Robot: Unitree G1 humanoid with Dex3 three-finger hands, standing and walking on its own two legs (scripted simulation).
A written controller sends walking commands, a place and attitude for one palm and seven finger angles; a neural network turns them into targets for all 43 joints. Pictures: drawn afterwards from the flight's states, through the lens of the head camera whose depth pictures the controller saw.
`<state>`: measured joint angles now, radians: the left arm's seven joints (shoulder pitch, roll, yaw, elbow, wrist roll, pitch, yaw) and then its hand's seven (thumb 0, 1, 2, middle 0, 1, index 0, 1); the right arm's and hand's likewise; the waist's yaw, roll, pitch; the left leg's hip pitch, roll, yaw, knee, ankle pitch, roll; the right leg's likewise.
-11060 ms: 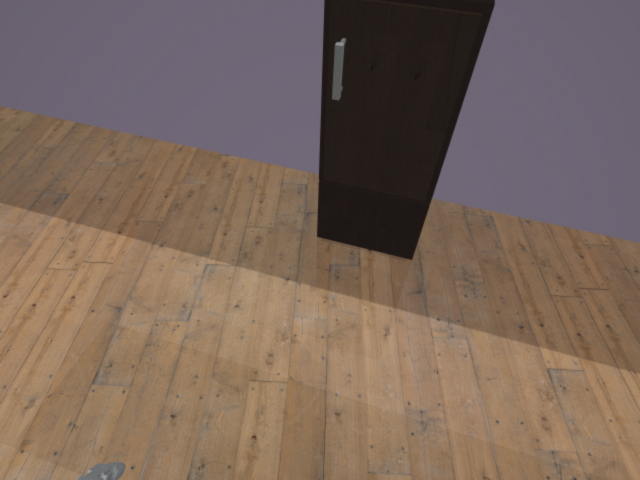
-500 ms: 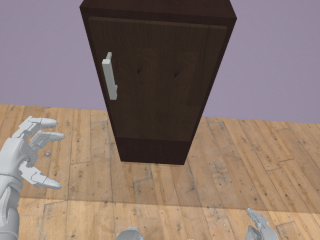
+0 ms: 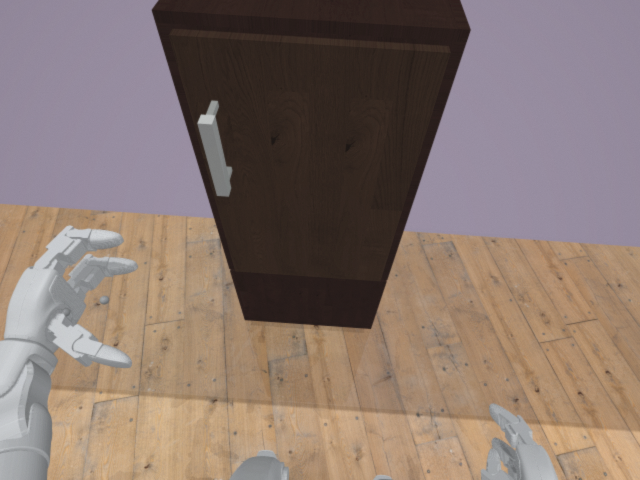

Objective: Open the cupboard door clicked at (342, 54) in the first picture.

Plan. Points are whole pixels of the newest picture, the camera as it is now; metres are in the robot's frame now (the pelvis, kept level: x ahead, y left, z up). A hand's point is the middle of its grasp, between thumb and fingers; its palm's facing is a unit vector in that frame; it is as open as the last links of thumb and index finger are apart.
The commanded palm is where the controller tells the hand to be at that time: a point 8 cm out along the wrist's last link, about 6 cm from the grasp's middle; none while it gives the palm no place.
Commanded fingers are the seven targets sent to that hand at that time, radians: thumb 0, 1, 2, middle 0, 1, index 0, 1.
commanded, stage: move the hooked fingers beside the handle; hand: left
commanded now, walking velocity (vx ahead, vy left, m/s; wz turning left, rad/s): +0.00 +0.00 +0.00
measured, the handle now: (218, 150) +0.58 +0.20 +0.04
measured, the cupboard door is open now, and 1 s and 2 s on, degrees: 0 0 0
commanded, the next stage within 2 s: none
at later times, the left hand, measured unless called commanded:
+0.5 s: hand (130, 239) +0.39 +0.27 +0.06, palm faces +0.00 -1.00 -0.01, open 14.0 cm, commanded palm +0.37 +0.32 +0.06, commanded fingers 0.00 -0.50 0.30 -0.30 -1.20 -0.30 -1.20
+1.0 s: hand (151, 196) +0.46 +0.27 +0.06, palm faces -0.01 -1.00 +0.00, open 14.0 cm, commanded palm +0.45 +0.32 +0.06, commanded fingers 0.00 -0.50 0.30 -0.30 -1.20 -0.30 -1.20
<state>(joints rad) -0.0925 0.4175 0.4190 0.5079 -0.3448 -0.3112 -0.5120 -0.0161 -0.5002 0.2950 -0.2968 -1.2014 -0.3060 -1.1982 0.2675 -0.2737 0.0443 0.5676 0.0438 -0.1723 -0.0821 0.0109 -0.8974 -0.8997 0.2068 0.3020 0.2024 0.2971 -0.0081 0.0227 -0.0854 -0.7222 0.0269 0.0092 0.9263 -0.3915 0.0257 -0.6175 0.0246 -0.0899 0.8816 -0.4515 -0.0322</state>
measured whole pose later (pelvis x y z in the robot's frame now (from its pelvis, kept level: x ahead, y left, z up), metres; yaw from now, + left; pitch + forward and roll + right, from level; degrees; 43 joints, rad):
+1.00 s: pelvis +0.00 +0.02 -0.02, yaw -3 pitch +19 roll -4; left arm -0.72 0.61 0.48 1.10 -0.17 -0.38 -0.46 -0.02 -0.50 0.30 -0.30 -1.20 -0.30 -1.20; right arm 0.36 -0.28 0.04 0.61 0.02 0.02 -0.05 0.01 -0.90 -0.90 0.21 0.30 0.20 0.30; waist -0.12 0.00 -0.10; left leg -0.93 0.04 0.04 1.02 -0.43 0.05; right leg -0.82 0.04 -0.06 0.95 -0.46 -0.01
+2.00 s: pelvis +0.01 +0.03 -0.03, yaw -4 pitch +24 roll -6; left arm -0.93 0.72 0.51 1.22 -0.09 -0.33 -0.42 -0.02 -0.50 0.30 -0.29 -1.20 -0.30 -1.20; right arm 0.40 -0.27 0.06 0.60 -0.01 0.10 -0.02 0.00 -0.90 -0.90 0.21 0.30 0.20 0.30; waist -0.19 0.02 -0.10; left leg -1.04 0.06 0.02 1.07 -0.45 0.06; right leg -0.92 0.06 -0.07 0.96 -0.46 0.00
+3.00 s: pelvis +0.01 +0.02 -0.03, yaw -4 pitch +23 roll -5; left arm -0.92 0.63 0.45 1.20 -0.11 -0.37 -0.34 -0.02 -0.50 0.30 -0.29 -1.20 -0.30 -1.20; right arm 0.40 -0.27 0.05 0.63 -0.01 0.09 -0.01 0.00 -0.90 -0.90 0.21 0.30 0.20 0.30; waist -0.18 0.02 -0.11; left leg -1.04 0.06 0.02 1.08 -0.45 0.05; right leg -0.92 0.06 -0.07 0.99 -0.47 -0.01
